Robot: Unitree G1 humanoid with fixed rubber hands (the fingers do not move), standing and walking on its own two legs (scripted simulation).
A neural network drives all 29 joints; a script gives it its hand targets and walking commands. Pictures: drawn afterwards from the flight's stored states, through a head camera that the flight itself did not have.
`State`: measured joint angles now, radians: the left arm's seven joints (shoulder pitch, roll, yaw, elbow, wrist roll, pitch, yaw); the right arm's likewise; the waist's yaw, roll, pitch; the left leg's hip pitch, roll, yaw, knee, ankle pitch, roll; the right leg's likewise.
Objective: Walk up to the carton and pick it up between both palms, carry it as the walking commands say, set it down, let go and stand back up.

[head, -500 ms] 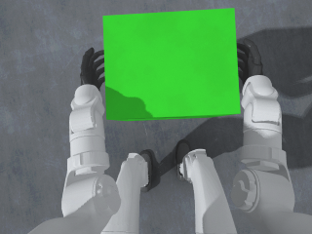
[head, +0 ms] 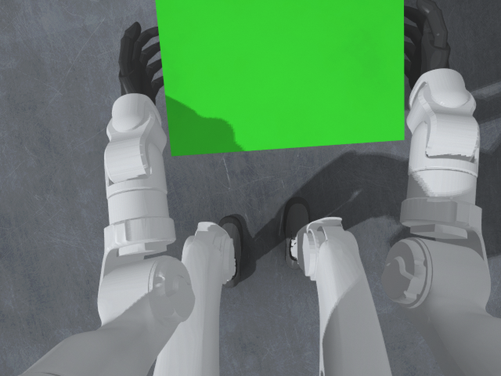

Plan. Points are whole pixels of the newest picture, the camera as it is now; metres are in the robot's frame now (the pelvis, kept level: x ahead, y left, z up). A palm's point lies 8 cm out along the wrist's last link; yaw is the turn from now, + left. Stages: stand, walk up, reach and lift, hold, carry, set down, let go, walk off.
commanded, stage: set down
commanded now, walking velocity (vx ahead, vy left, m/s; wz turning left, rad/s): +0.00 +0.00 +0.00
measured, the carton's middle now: (276, 75) +0.51 -0.02 -0.21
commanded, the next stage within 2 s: none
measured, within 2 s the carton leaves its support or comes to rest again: rests again in 1.46 s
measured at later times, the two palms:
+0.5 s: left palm (164, 99) +0.49 +0.17 -0.25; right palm (384, 75) +0.51 -0.21 -0.25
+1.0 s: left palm (176, 81) +0.53 +0.16 -0.31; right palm (373, 61) +0.55 -0.21 -0.31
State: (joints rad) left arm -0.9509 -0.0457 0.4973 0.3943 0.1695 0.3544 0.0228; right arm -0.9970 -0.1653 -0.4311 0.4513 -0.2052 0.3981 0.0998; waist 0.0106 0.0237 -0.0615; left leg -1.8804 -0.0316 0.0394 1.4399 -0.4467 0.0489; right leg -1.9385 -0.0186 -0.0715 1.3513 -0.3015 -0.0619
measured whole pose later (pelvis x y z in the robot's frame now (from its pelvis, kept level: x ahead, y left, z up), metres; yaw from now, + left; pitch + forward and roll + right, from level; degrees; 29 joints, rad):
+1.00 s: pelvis -0.02 -0.01 -0.12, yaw +1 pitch +38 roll +2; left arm -1.44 0.18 0.43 0.56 0.03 0.38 0.11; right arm -1.52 -0.42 -0.30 0.72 -0.01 0.38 0.02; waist 0.01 0.02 0.53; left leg -2.00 -0.03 0.05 1.96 -0.62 0.03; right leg -2.10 -0.02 -0.07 1.88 -0.45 -0.08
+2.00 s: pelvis -0.02 -0.01 -0.17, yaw +1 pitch +37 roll +1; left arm -1.53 0.28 0.28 0.81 -0.08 0.29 0.12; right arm -1.64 -0.53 -0.15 1.01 0.12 0.27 0.00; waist 0.01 0.02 0.52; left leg -2.13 -0.03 0.05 2.13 -0.65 0.03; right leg -2.23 -0.02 -0.07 2.04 -0.47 -0.08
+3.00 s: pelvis -0.02 -0.01 -0.18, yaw +1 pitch +37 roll +2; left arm -1.53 0.29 0.36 0.84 -0.04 0.24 0.00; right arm -1.65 -0.56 -0.15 1.05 0.12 0.22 0.10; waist 0.01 0.02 0.52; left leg -2.15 -0.03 0.06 2.17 -0.66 0.03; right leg -2.26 -0.02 -0.07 2.08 -0.48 -0.08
